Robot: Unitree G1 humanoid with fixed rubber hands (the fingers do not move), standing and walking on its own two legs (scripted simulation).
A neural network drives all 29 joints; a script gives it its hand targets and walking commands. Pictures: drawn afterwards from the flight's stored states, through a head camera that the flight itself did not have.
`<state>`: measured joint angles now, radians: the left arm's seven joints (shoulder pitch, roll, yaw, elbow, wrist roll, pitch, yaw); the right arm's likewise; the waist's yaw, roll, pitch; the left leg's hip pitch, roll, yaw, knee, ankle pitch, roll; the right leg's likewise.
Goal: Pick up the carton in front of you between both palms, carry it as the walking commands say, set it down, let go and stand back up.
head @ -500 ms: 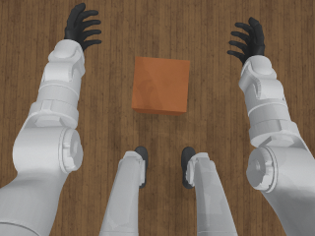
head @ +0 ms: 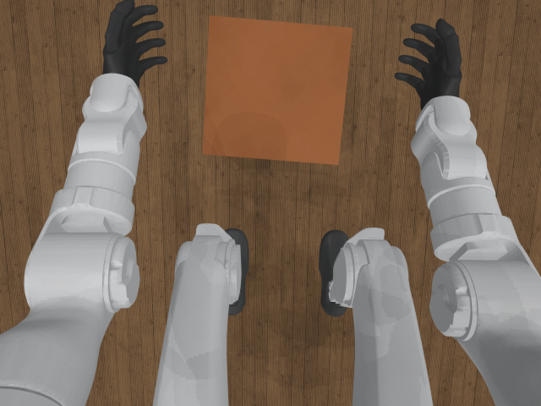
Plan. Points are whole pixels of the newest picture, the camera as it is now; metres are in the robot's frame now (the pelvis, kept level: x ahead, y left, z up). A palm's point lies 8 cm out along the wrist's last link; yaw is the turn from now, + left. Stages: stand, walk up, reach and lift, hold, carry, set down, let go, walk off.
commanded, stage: reach and lift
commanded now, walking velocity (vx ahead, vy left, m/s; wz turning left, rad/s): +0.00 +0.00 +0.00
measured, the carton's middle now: (274, 105) +0.49 +0.04 -0.37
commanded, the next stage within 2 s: none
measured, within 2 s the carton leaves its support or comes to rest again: leaves its support in 1.28 s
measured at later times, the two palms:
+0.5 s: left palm (171, 91) +0.50 +0.22 -0.31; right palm (393, 99) +0.50 -0.16 -0.30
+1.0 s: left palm (186, 87) +0.50 +0.19 -0.30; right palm (371, 95) +0.51 -0.12 -0.29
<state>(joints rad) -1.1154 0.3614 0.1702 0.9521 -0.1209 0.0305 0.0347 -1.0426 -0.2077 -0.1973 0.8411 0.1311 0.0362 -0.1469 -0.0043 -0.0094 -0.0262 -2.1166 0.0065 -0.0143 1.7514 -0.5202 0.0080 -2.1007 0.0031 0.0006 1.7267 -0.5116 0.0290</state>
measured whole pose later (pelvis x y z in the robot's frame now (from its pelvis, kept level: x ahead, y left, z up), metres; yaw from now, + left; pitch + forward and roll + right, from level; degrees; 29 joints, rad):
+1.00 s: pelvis -0.03 -0.01 -0.12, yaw +1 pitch +38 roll -1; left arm -1.48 0.37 -0.03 1.23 -0.26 -0.01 0.10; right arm -1.45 -0.23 -0.06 1.18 0.25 -0.02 -0.19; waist 0.01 -0.03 0.33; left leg -2.29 0.01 -0.02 2.16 -0.54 0.00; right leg -2.28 0.01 0.01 2.14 -0.53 0.03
